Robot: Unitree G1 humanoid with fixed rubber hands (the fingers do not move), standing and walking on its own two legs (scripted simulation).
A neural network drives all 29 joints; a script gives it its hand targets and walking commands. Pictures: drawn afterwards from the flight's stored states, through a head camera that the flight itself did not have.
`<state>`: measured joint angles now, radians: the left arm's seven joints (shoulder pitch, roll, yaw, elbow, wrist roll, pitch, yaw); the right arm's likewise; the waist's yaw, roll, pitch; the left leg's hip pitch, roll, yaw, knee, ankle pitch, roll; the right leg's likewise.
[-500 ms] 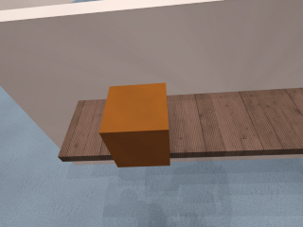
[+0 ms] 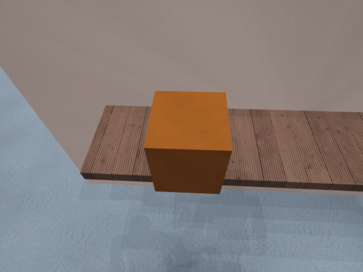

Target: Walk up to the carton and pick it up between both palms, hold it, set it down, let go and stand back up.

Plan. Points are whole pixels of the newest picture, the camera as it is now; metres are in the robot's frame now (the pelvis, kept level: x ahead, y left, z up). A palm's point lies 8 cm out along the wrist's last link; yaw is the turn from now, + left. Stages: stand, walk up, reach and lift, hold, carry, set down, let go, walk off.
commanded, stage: walk up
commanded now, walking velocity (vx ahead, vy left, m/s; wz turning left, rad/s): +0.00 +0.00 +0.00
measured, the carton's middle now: (188, 144) +0.41 +0.00 +0.01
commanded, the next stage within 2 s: stand in 0.64 s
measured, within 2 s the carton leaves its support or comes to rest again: neither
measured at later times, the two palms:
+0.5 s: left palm out of the picture +0.00 +0.23 -0.14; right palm out of the picture +0.00 -0.17 -0.14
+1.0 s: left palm out of the picture +0.05 +0.25 -0.16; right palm out of the picture +0.06 -0.21 -0.15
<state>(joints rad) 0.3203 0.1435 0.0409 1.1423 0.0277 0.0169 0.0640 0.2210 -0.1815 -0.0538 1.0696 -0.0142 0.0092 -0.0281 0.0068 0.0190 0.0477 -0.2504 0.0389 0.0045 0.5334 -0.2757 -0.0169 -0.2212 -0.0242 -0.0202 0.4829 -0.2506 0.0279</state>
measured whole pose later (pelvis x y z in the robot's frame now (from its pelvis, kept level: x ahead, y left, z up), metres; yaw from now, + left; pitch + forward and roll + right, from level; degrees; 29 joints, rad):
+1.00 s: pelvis +0.01 +0.02 -0.01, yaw +0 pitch +4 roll +0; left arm 0.11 0.22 -0.04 1.02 -0.09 0.33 0.08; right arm 0.11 -0.11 -0.13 0.99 -0.01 0.21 -0.02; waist -0.01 -0.05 0.06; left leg -0.37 -0.01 0.04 0.62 -0.32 0.02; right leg -0.36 -0.04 0.01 0.63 -0.33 0.02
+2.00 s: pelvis -0.04 +0.00 +0.00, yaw -1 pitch +0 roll +0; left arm 0.15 0.16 0.00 0.62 -0.08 0.19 0.00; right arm 0.29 -0.09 0.07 0.42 0.08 0.16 -0.14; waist 0.03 0.03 0.03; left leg -0.28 0.01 0.04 0.43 -0.16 0.01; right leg -0.29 -0.02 0.01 0.46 -0.18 0.01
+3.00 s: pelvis +0.02 +0.02 +0.01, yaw -1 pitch +2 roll +0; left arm 0.18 0.15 -0.09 0.45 -0.10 -0.26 0.05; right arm 0.22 -0.13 0.07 0.50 0.16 -0.36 -0.05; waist 0.03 -0.01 -0.03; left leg -0.21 0.00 0.05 0.42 -0.25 0.02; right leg -0.20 -0.03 0.02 0.39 -0.23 0.03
